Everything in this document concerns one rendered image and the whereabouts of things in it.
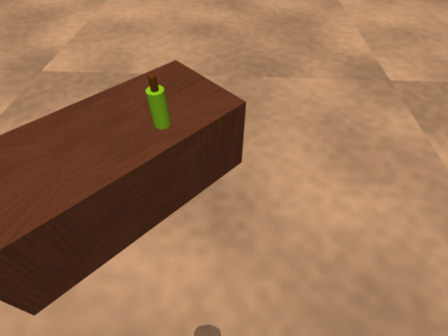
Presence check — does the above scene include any bottle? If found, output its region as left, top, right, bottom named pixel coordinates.
left=146, top=73, right=171, bottom=130

